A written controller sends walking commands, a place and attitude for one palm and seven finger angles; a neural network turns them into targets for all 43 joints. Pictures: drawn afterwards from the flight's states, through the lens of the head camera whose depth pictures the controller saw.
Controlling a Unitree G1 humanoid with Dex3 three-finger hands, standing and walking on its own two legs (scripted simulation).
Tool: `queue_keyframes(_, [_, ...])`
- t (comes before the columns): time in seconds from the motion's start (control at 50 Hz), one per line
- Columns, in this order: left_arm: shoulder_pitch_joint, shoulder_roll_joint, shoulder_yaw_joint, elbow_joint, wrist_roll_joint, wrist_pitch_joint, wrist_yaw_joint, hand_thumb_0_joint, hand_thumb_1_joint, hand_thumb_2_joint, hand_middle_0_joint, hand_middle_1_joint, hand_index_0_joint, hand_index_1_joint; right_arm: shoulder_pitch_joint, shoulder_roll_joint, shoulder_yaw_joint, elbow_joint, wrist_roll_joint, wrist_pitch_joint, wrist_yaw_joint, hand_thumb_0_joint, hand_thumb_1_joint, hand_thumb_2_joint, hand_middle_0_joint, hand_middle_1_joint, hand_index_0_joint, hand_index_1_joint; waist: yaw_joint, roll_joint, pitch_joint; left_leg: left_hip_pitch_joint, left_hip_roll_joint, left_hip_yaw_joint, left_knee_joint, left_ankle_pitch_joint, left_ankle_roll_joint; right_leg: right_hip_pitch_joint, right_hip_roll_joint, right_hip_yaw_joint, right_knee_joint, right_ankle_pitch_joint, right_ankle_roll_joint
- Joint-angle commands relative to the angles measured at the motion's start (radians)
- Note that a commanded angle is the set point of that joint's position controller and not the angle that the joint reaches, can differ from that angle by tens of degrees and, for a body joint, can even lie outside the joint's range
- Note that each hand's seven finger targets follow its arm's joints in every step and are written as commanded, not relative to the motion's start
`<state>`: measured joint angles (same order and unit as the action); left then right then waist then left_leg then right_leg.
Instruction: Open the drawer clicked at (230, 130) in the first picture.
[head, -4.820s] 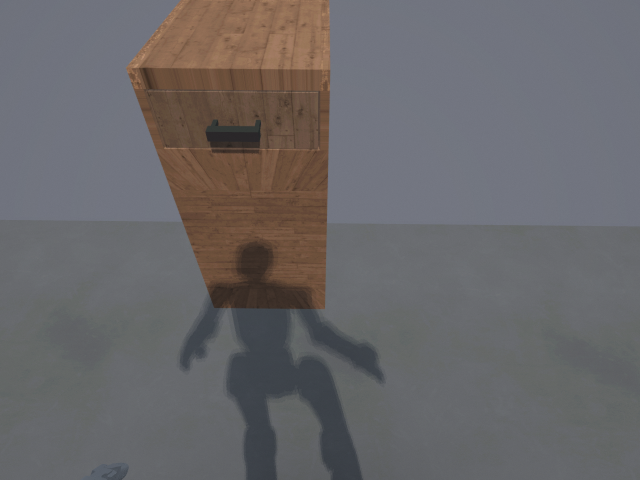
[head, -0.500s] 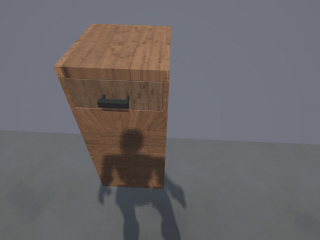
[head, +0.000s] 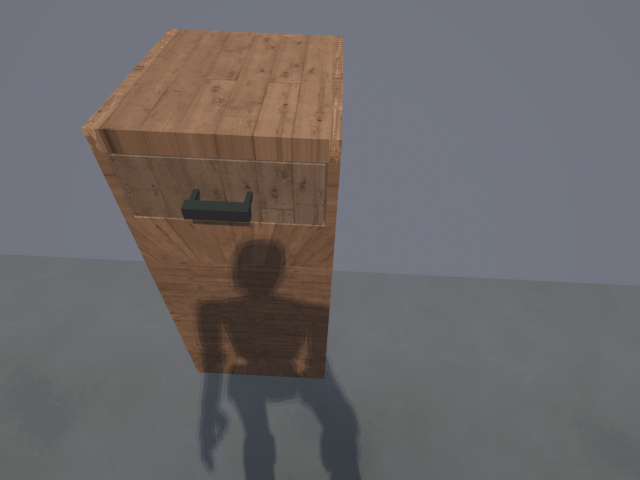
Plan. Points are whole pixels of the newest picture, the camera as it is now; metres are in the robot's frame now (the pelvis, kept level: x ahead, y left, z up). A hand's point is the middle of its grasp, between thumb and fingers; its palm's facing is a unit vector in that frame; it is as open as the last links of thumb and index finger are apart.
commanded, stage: come to a stop and stand still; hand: left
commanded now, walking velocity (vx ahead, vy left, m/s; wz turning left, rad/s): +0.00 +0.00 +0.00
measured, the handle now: (219, 203) +0.55 +0.22 +0.02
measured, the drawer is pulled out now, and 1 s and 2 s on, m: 0.00 0.00 0.00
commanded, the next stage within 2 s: look again from close up in 1.04 s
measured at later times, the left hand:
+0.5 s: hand out of the picture +0.07 +0.18 -0.16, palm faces +0.04 -0.97 -0.25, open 7.3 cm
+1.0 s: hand out of the picture -0.03 +0.21 -0.16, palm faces +0.01 -0.98 -0.22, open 7.4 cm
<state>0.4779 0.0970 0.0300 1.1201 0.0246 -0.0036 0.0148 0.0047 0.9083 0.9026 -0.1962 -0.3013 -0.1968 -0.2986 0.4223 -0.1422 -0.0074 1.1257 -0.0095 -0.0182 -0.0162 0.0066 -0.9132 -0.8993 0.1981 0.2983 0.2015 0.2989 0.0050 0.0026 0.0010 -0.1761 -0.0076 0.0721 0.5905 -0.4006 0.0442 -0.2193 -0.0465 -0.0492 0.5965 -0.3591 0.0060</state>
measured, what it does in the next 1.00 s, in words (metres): stands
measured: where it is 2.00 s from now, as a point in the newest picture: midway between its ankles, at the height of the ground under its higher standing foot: outside the picture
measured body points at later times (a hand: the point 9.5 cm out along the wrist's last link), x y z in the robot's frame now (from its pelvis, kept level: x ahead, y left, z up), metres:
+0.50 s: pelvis +0.03 -0.01 +0.01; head +0.06 -0.01 +0.45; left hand +0.07 +0.23 -0.14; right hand +0.06 -0.24 -0.15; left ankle +0.00 +0.09 -0.73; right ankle +0.00 -0.12 -0.73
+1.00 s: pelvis -0.02 +0.02 +0.01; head -0.03 +0.02 +0.46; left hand -0.03 +0.26 -0.14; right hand +0.00 -0.21 -0.15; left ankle +0.02 +0.10 -0.73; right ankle +0.00 -0.11 -0.73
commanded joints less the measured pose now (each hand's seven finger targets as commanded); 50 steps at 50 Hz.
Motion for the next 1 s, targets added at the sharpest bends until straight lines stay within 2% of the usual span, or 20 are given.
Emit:
queue_keyframes(0.0, [-0.032, 0.031, -0.001, -0.077, 0.002, -0.035, 0.008, 0.0, 0.9, 0.9, -0.2, -0.3, -0.2, -0.3, 0.15, -0.126, -0.03, 0.009, -0.004, -0.034, -0.027, 0.0, -0.9, -0.9, 0.2, 0.3, 0.2, 0.3, -0.047, 0.163, 0.141, 0.107, 0.261, -0.292, -0.255, 0.356, 0.134, -0.258, 0.03, -0.064, 0.124, 0.029, -0.037])
queue_keyframes(0.04, [-0.084, 0.026, -0.002, -0.09, -0.003, -0.036, 0.011, 0.0, 0.9, 0.9, -0.2, -0.3, -0.2, -0.3, 0.153, -0.103, -0.019, 0.02, -0.008, -0.032, -0.036, 0.0, -0.9, -0.9, 0.2, 0.3, 0.2, 0.3, -0.05, 0.121, 0.144, 0.169, 0.275, -0.235, -0.195, 0.796, 0.146, -0.266, 0.011, -0.064, 0.069, -0.078, -0.032])
queue_keyframes(0.08, [0.016, 0.029, 0.007, -0.058, -0.008, -0.031, 0.017, 0.0, 0.9, 0.9, -0.2, -0.3, -0.2, -0.3, 0.081, -0.096, -0.012, -0.001, 0.001, -0.025, -0.046, 0.0, -0.9, -0.9, 0.2, 0.3, 0.2, 0.3, 0.012, 0.056, 0.093, 0.05, 0.198, -0.107, -0.069, 0.938, 0.072, 0.0, -0.002, -0.045, -0.092, 0.23, -0.04])
queue_keyframes(0.1, [0.107, 0.061, 0.013, -0.033, -0.009, -0.034, 0.028, 0.0, 0.9, 0.9, -0.2, -0.3, -0.2, -0.3, 0.056, -0.075, -0.01, -0.017, 0.01, -0.029, -0.047, 0.0, -0.9, -0.9, 0.2, 0.3, 0.2, 0.3, 0.041, -0.024, 0.02, -0.062, 0.137, -0.049, 0.008, 0.82, 0.024, 0.186, -0.06, 0.039, -0.088, 0.546, -0.061])
queue_keyframes(0.14, [0.12, 0.123, 0.018, -0.008, -0.015, -0.037, 0.045, 0.0, 0.9, 0.9, -0.2, -0.3, -0.2, -0.3, -0.003, -0.025, -0.007, -0.035, 0.014, -0.014, -0.04, 0.0, -0.9, -0.9, 0.2, 0.3, 0.2, 0.3, 0.033, -0.189, 0.018, -0.183, 0.058, 0.014, 0.09, 0.15, -0.04, 0.272, -0.236, 0.126, -0.116, 1.111, -0.137])
queue_keyframes(0.16, [0.085, 0.124, 0.01, -0.015, -0.011, -0.032, 0.05, 0.0, 0.9, 0.9, -0.2, -0.3, -0.2, -0.3, -0.022, -0.011, -0.009, -0.041, 0.015, 0.002, -0.038, 0.0, -0.9, -0.9, 0.2, 0.3, 0.2, 0.3, 0.024, -0.193, 0.031, -0.193, 0.063, 0.006, 0.118, -0.053, -0.048, 0.247, -0.272, 0.125, -0.13, 1.193, -0.164])
queue_keyframes(0.22, [-0.049, 0.139, 0.01, -0.059, -0.005, -0.01, 0.056, 0.0, 0.9, 0.9, -0.2, -0.3, -0.2, -0.3, -0.019, 0.008, -0.018, -0.04, 0.017, 0.016, -0.032, 0.0, -0.9, -0.9, 0.2, 0.3, 0.2, 0.3, -0.014, -0.138, 0.059, -0.151, 0.075, 0.003, -0.054, 0.045, -0.047, 0.178, -0.228, 0.062, -0.083, 1.11, -0.137])
queue_keyframes(0.26, [-0.075, 0.128, 0.014, -0.094, -0.017, 0.003, 0.053, 0.0, 0.9, 0.9, -0.2, -0.3, -0.2, -0.3, 0.011, -0.036, -0.033, -0.022, 0.009, 0.016, -0.033, 0.0, -0.9, -0.9, 0.2, 0.3, 0.2, 0.3, -0.018, 0.006, 0.007, 0.03, 0.123, -0.019, -0.117, 0.693, -0.03, 0.076, -0.122, 0.009, -0.026, 0.811, -0.055])
queue_keyframes(0.28, [-0.087, 0.124, 0.019, -0.112, -0.013, 0.004, 0.056, 0.0, 0.9, 0.9, -0.2, -0.3, -0.2, -0.3, 0.006, -0.068, -0.039, -0.029, 0.001, 0.021, -0.032, 0.0, -0.9, -0.9, 0.2, 0.3, 0.2, 0.3, -0.013, 0.047, 0.014, 0.06, 0.16, -0.028, -0.088, 0.869, -0.017, 0.035, -0.08, -0.007, -0.016, 0.638, -0.034])
queue_keyframes(0.34, [-0.1, 0.125, 0.023, -0.126, -0.014, 0.011, 0.056, 0.0, 0.9, 0.9, -0.2, -0.3, -0.2, -0.3, -0.034, -0.11, -0.046, -0.047, -0.001, 0.027, -0.037, 0.0, -0.9, -0.9, 0.2, 0.3, 0.2, 0.3, -0.004, 0.077, 0.005, 0.085, 0.195, -0.068, -0.085, 1.034, 0.015, 0.025, -0.051, -0.016, -0.014, 0.436, -0.018])
queue_keyframes(0.46, [-0.121, 0.148, 0.021, -0.14, -0.006, 0.009, 0.047, 0.0, 0.9, 0.9, -0.2, -0.3, -0.2, -0.3, -0.09, -0.095, -0.041, -0.09, -0.004, 0.027, -0.024, 0.0, -0.9, -0.9, 0.2, 0.3, 0.2, 0.3, -0.008, -0.022, -0.029, 0.022, 0.138, -0.038, -0.111, 0.59, -0.017, 0.088, -0.102, 0.052, -0.093, 0.562, -0.05])
queue_keyframes(0.48, [-0.063, 0.222, 0.017, -0.125, -0.004, -0.012, 0.073, 0.0, 0.9, 0.9, -0.2, -0.3, -0.2, -0.3, -0.198, -0.157, -0.053, -0.181, 0.019, 0.007, -0.018, 0.0, -0.9, -0.9, 0.2, 0.3, 0.2, 0.3, 0.029, -0.205, -0.031, -0.04, 0.134, -0.003, 0.136, 0.577, -0.048, 0.061, -0.142, 0.113, -0.147, 1.029, -0.009])
queue_keyframes(0.5, [-0.069, 0.234, 0.027, -0.17, -0.001, -0.033, 0.067, 0.0, 0.9, 0.9, -0.2, -0.3, -0.2, -0.3, -0.169, -0.103, -0.046, -0.231, 0.007, 0.007, 0.0, 0.0, -0.9, -0.9, 0.2, 0.3, 0.2, 0.3, 0.014, -0.301, -0.084, -0.203, 0.057, -0.028, 0.178, 0.051, -0.029, 0.23, -0.223, 0.158, -0.098, 1.196, -0.076])
queue_keyframes(0.54, [-0.119, 0.232, 0.015, -0.206, 0.006, -0.039, 0.057, 0.0, 0.9, 0.9, -0.2, -0.3, -0.2, -0.3, -0.188, -0.079, -0.037, -0.243, 0.013, 0.011, 0.005, 0.0, -0.9, -0.9, 0.2, 0.3, 0.2, 0.3, -0.003, -0.102, -0.137, -0.191, 0.037, -0.034, 0.118, -0.049, -0.03, 0.231, -0.229, 0.133, -0.081, 1.038, -0.15])
queue_keyframes(0.56, [-0.151, 0.242, 0.016, -0.218, -0.003, -0.034, 0.054, 0.0, 0.9, 0.9, -0.2, -0.3, -0.2, -0.3, -0.159, -0.075, -0.035, -0.227, 0.009, 0.013, 0.008, 0.0, -0.9, -0.9, 0.2, 0.3, 0.2, 0.3, -0.023, 0.025, -0.137, -0.105, 0.025, -0.002, 0.007, 0.062, -0.029, 0.178, -0.195, 0.102, -0.061, 0.855, -0.142])
queue_keyframes(0.58, [-0.181, 0.243, 0.01, -0.221, -0.012, -0.027, 0.051, 0.0, 0.9, 0.9, -0.2, -0.3, -0.2, -0.3, -0.119, -0.08, -0.032, -0.209, 0.005, 0.015, 0.01, 0.0, -0.9, -0.9, 0.2, 0.3, 0.2, 0.3, -0.049, 0.034, -0.099, -0.022, 0.036, -0.012, -0.09, 0.186, -0.029, 0.073, -0.161, 0.08, -0.048, 0.607, -0.111])
queue_keyframes(0.6, [-0.187, 0.214, 0.002, -0.225, -0.016, -0.018, 0.046, 0.0, 0.9, 0.9, -0.2, -0.3, -0.2, -0.3, -0.117, -0.116, -0.033, -0.208, -0.002, 0.011, 0.009, 0.0, -0.9, -0.9, 0.2, 0.3, 0.2, 0.3, -0.036, 0.091, -0.046, 0.002, 0.104, -0.08, -0.107, 0.337, -0.006, -0.02, -0.097, 0.053, -0.052, 0.375, -0.064])
queue_keyframes(0.64, [-0.184, 0.182, -0.007, -0.221, -0.009, 0.005, 0.042, 0.0, 0.9, 0.9, -0.2, -0.3, -0.2, -0.3, -0.151, -0.156, -0.028, -0.224, -0.008, 0.012, 0.007, 0.0, -0.9, -0.9, 0.2, 0.3, 0.2, 0.3, -0.011, 0.156, 0.056, -0.134, 0.17, -0.184, -0.196, 0.264, 0.041, -0.027, -0.013, 0.004, -0.075, 0.025, -0.031])
queue_keyframes(0.74, [-0.143, 0.177, -0.023, -0.194, 0.0, 0.012, 0.019, 0.0, 0.9, 0.9, -0.2, -0.3, -0.2, -0.3, -0.191, -0.18, -0.023, -0.238, -0.011, 0.02, 0.01, 0.0, -0.9, -0.9, 0.2, 0.3, 0.2, 0.3, 0.007, 0.055, 0.17, -0.271, 0.129, -0.195, -0.336, -0.212, 0.029, -0.038, -0.007, 0.031, -0.141, -0.049, -0.033])
queue_keyframes(0.98, [-0.099, 0.162, -0.028, -0.134, -0.006, -0.01, 0.012, 0.0, 0.9, 0.9, -0.2, -0.3, -0.2, -0.3, -0.109, -0.159, -0.008, -0.144, -0.007, 0.007, 0.005, 0.0, -0.9, -0.9, 0.2, 0.3, 0.2, 0.3, -0.006, 0.011, 0.079, -0.157, 0.12, -0.195, -0.326, -0.118, 0.023, -0.056, -0.018, 0.102, -0.199, -0.041, -0.038])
